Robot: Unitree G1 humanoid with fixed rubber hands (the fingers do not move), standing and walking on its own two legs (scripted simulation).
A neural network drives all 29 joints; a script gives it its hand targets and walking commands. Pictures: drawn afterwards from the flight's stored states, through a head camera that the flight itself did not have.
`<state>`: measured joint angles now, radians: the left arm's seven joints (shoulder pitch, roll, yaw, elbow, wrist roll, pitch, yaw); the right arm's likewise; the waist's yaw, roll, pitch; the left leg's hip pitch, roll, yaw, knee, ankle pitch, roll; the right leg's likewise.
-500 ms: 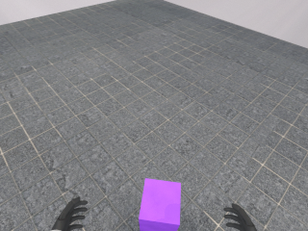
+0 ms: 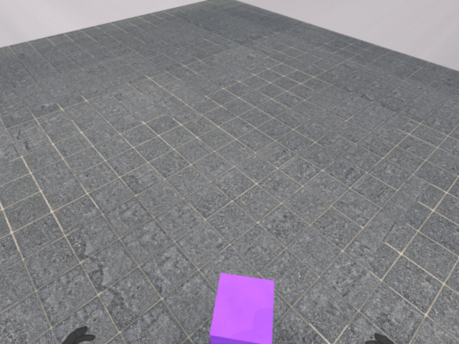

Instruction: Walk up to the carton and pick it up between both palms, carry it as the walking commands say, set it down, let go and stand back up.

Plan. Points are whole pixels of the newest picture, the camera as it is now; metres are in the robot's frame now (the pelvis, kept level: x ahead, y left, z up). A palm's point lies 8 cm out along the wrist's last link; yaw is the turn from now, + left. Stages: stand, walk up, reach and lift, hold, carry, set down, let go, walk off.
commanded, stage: stand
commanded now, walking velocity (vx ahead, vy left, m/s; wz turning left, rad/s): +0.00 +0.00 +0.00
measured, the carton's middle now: (242, 317) +0.38 -0.04 -0.65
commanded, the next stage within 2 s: none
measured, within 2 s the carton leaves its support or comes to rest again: neither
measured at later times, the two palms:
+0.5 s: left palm out of the picture +0.09 +0.30 -0.09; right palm out of the picture +0.09 -0.30 -0.10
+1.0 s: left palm out of the picture +0.06 +0.31 -0.09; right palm out of the picture +0.07 -0.31 -0.10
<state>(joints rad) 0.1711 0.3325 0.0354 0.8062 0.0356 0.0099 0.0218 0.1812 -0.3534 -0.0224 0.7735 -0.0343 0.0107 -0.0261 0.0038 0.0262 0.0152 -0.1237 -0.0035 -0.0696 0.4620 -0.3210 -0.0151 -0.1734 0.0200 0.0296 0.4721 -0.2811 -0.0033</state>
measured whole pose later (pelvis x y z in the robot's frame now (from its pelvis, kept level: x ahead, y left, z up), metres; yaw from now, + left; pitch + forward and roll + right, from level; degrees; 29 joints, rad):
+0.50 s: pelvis -0.01 +0.00 +0.01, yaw +0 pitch -2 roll +0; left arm 0.16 0.36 0.03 0.93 0.03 0.00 0.02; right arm 0.17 -0.37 -0.01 0.90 -0.03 0.00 -0.03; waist 0.01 0.02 0.02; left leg -0.09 0.00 -0.07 0.39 -0.27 -0.02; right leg -0.13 0.02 0.03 0.40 -0.23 0.00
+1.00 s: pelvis -0.02 +0.00 +0.01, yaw +0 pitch -3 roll +0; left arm 0.14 0.37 0.02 1.01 0.02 0.00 0.01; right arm 0.16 -0.39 0.00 0.97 -0.02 -0.01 -0.02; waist 0.01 0.01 0.03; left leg -0.08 0.00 -0.06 0.36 -0.23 -0.02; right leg -0.13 0.01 0.03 0.37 -0.20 0.00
